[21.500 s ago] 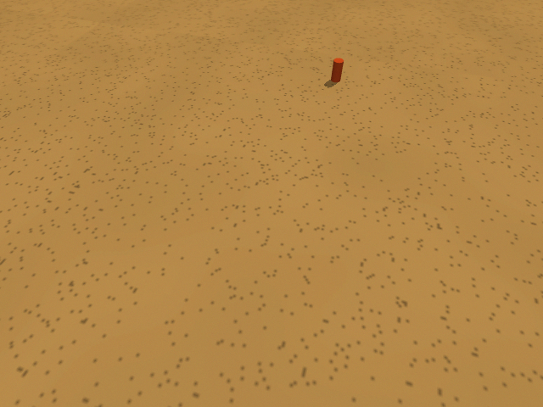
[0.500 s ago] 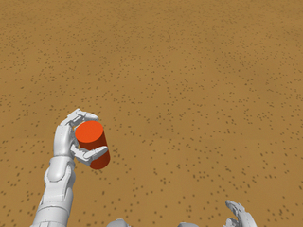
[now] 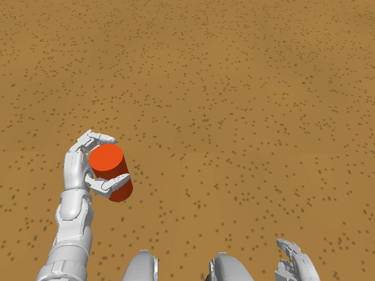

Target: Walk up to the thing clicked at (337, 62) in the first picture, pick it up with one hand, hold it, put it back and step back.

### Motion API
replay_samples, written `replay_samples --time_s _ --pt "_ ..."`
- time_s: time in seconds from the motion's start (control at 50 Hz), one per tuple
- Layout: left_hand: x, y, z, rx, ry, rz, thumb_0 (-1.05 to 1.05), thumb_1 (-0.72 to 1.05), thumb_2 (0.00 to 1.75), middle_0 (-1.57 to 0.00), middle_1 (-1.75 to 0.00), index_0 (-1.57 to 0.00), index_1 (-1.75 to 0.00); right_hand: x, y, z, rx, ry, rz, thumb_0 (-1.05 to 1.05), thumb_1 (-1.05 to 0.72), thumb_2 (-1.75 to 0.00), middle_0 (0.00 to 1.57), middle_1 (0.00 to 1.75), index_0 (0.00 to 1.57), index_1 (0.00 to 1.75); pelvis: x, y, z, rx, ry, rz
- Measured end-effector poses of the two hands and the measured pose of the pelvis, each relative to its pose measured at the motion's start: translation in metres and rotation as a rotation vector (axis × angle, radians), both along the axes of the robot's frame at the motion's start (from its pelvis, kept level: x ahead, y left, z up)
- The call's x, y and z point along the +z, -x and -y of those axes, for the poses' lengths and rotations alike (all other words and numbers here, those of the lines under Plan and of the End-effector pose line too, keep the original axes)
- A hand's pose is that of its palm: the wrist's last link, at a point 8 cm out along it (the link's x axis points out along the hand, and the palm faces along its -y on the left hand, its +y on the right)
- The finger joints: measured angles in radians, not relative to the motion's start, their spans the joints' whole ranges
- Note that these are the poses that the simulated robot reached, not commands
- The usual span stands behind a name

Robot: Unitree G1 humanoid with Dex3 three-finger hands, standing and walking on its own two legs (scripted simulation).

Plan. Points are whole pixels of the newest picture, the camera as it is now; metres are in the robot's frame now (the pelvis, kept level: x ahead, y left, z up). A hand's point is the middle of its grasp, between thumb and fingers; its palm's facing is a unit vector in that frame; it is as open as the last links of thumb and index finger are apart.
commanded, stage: crouch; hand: left
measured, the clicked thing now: (113, 174) +0.34 +0.17 -0.02
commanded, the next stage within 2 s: lower in 1.52 s
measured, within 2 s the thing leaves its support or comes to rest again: neither
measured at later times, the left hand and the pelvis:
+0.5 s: hand (122, 190) +0.38 +0.19 -0.24, palm faces +0.15 -0.99 -0.02, open 10.3 cm; pelvis -0.04 +0.00 -0.21, yaw -3 degrees
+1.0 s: hand (129, 198) +0.41 +0.20 -0.41, palm faces +0.17 -0.98 -0.03, open 10.3 cm; pelvis -0.06 +0.00 -0.37, yaw -6 degrees
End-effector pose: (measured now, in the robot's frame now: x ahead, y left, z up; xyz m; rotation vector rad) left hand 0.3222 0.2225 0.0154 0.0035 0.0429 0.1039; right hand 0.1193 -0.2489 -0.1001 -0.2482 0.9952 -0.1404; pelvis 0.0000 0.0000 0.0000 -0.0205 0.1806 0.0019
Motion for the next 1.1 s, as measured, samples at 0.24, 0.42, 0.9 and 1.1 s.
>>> replay_samples --time_s 0.24,0.42,0.9,1.1 --pt "-0.127 -0.022 -0.008 -0.014 -0.018 0.034 0.04 -0.51 1.08 -0.8 -1.16 -0.75 -1.15 -0.104 0.029 0.022 0.011 0.063 -0.136 0.01 -0.9 -0.9 0.2 0.3 0.2 0.3 -0.101 0.013 0.002 -0.013 0.017 -0.251" --pt "-0.217 -0.033 -0.016 0.031 -0.019 0.032 0.04 -0.5 1.08 -0.8 -1.17 -0.74 -1.15 -0.197 0.041 0.016 0.031 0.04 -0.214 0.01 -0.91 -0.9 0.2 0.3 0.2 0.3 -0.181 0.027 0.001 -0.035 0.022 -0.358" --pt "-0.403 -0.056 -0.025 0.074 -0.025 0.017 0.04 -0.5 1.08 -0.8 -1.17 -0.74 -1.15 -0.36 0.113 0.02 0.046 0.065 -0.384 0.0 -0.92 -0.91 0.2 0.3 0.2 0.3 -0.346 0.064 0.0 -0.072 0.035 -0.35" --pt "-0.444 -0.063 -0.03 0.064 -0.022 0.005 0.04 -0.49 1.08 -0.79 -1.17 -0.74 -1.15 -0.383 0.13 0.025 0.052 0.095 -0.44 0.0 -0.91 -0.91 0.2 0.3 0.2 0.3 -0.379 0.064 -0.002 -0.096 0.053 -0.318"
